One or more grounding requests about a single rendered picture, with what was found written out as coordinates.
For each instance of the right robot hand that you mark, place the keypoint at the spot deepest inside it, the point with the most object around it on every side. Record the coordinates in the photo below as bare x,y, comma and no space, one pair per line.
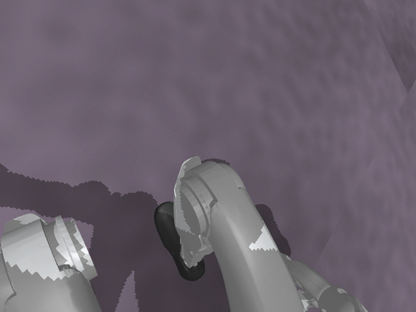
311,282

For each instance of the right robot foot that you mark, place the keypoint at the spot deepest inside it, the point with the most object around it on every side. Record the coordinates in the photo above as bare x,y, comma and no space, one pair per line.
164,222

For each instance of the right robot arm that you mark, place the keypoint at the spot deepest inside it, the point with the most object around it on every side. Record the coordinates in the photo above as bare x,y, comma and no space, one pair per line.
336,299

